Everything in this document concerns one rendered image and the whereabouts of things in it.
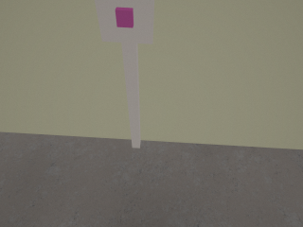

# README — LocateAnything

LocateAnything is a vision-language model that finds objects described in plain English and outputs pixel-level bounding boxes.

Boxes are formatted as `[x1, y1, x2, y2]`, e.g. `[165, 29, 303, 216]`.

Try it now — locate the panel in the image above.
[95, 0, 154, 148]

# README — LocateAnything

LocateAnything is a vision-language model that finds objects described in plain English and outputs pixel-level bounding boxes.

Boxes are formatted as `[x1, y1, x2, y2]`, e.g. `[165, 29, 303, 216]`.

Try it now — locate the button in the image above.
[115, 7, 134, 28]

